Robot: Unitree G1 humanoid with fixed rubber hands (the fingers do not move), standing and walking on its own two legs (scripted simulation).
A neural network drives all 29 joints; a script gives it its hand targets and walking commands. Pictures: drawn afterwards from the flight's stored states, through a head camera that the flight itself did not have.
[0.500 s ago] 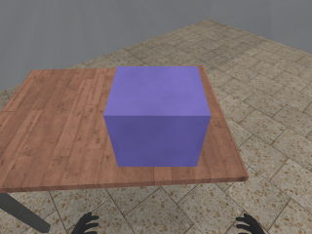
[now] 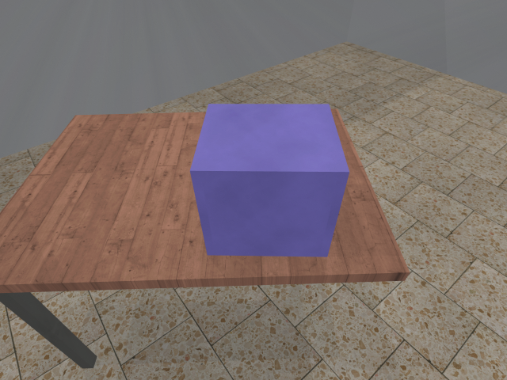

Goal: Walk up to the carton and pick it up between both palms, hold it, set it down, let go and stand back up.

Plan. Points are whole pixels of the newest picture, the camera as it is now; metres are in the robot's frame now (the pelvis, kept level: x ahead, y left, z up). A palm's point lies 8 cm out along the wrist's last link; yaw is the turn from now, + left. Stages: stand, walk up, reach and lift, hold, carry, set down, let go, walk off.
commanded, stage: stand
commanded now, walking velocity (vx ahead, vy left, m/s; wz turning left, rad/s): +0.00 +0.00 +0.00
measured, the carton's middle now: (267, 180) +0.55 -0.01 +0.00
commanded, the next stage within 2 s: none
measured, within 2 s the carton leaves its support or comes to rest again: neither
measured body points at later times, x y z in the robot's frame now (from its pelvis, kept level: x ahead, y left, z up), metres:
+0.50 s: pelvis -0.03 +0.00 +0.00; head -0.06 -0.01 +0.45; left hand -0.05 +0.25 -0.15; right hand -0.02 -0.25 -0.15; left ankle +0.04 +0.10 -0.73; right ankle +0.03 -0.13 -0.74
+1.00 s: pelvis -0.05 -0.01 -0.01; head -0.08 -0.01 +0.44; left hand -0.05 +0.25 -0.16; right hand -0.06 -0.26 -0.16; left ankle -0.02 +0.09 -0.72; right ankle +0.03 -0.13 -0.74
